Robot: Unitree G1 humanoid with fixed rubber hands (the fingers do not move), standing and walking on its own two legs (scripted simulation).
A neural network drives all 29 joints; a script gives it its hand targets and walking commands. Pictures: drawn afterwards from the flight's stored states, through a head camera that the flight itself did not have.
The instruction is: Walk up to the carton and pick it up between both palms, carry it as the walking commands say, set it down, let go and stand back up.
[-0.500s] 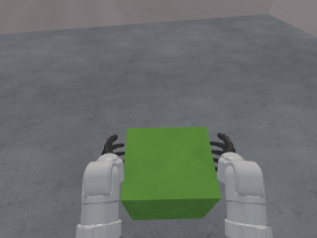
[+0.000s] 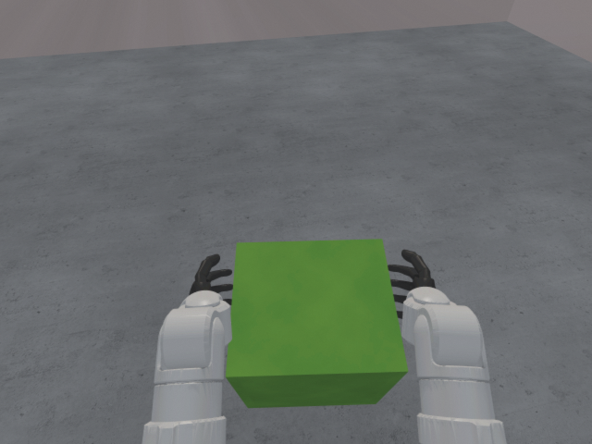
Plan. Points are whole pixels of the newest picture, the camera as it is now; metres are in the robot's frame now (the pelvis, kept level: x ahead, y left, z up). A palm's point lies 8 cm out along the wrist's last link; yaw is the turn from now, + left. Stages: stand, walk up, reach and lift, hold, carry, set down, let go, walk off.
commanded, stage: carry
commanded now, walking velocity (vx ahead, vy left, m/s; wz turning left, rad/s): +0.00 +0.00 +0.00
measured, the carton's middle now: (310, 328) +0.32 +0.00 -0.02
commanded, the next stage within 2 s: hold in 1.66 s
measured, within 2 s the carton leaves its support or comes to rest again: neither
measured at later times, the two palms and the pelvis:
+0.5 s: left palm (191, 365) +0.23 +0.14 +0.07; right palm (439, 361) +0.22 -0.15 +0.07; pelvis -0.06 +0.00 +0.00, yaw +0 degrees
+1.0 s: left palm (189, 405) +0.19 +0.14 +0.05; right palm (446, 401) +0.19 -0.15 +0.05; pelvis -0.09 +0.00 +0.00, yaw +0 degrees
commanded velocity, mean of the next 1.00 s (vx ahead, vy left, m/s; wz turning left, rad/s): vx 0.00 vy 0.00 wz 0.00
